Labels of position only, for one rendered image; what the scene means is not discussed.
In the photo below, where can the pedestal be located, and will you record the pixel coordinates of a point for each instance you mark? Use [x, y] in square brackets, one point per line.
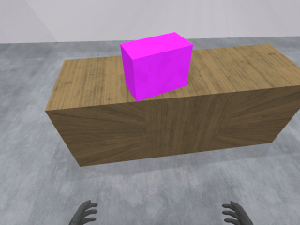
[235, 97]

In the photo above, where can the carton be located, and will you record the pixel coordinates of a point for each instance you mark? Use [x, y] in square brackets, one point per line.
[156, 65]

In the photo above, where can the right robot hand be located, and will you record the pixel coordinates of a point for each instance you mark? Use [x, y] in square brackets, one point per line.
[239, 213]

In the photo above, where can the left robot hand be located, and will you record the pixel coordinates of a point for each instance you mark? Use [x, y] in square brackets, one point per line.
[79, 216]

